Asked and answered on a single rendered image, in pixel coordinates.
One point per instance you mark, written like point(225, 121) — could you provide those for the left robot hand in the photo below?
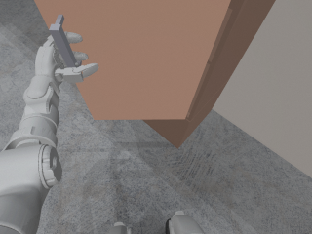
point(49, 63)

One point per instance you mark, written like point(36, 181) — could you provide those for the robot left upper arm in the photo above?
point(26, 176)

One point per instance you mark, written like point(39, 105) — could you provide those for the cupboard door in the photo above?
point(151, 54)

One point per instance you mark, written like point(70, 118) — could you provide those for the handle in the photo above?
point(61, 41)

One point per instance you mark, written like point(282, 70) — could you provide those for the left robot shin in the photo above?
point(119, 224)

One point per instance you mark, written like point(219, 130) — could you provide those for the right robot thigh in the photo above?
point(184, 224)

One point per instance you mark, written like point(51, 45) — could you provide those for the robot left forearm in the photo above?
point(40, 119)

